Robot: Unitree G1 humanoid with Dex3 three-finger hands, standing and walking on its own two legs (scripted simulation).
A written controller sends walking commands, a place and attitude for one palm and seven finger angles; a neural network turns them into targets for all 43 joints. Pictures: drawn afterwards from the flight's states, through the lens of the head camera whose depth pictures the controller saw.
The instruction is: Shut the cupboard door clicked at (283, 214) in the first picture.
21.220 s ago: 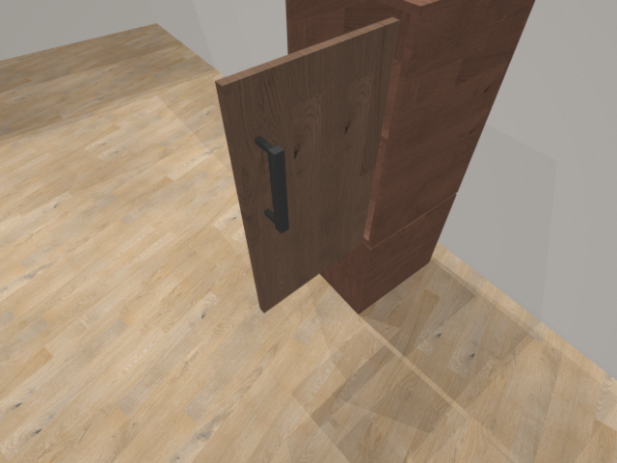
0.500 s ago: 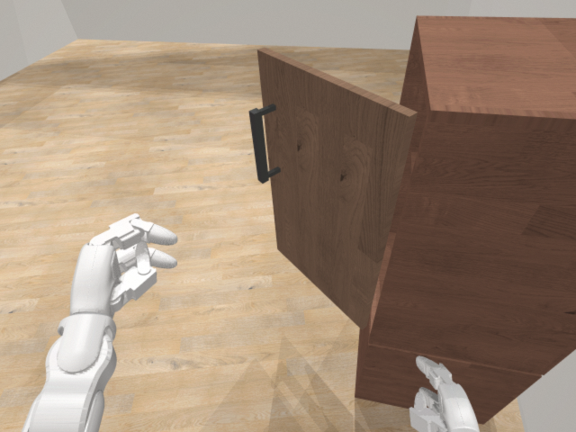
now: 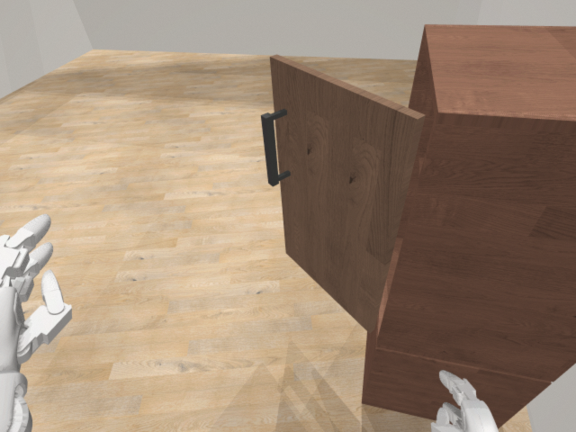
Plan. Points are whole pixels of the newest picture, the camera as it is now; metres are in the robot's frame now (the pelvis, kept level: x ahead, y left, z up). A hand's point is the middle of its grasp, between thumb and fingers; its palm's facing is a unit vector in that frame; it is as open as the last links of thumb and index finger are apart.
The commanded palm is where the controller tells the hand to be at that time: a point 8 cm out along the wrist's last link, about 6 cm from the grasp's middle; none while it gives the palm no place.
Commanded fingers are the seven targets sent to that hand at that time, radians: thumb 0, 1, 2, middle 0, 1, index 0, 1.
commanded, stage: draw the hand back to the body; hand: left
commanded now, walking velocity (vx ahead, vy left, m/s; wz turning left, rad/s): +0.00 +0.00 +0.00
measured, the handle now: (277, 148) +0.67 +0.12 +0.06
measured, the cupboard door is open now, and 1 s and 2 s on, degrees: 51 51 51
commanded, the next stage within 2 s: step back with the hand held close in 0.20 s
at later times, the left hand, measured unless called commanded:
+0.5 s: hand (78, 302) +0.20 +0.26 +0.16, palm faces +0.43 -0.79 -0.44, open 7.4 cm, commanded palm +0.13 +0.30 +0.17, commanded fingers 0.00 0.90 0.90 -0.20 -0.30 -0.20 -0.30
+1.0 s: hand (48, 347) +0.15 +0.27 +0.14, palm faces +0.41 -0.79 -0.45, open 7.4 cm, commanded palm +0.09 +0.31 +0.17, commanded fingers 0.00 0.90 0.90 -0.20 -0.30 -0.20 -0.30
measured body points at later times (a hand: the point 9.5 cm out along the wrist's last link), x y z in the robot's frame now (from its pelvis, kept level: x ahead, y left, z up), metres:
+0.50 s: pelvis -0.01 +0.00 +0.00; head -0.01 -0.02 +0.45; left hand +0.17 +0.30 +0.18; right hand +0.17 -0.24 -0.10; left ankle -0.03 +0.08 -0.74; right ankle +0.01 -0.11 -0.74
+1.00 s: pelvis -0.06 +0.01 -0.02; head -0.05 +0.02 +0.43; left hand +0.12 +0.31 +0.17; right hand +0.11 -0.23 -0.09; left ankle -0.03 +0.08 -0.74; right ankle +0.01 -0.12 -0.74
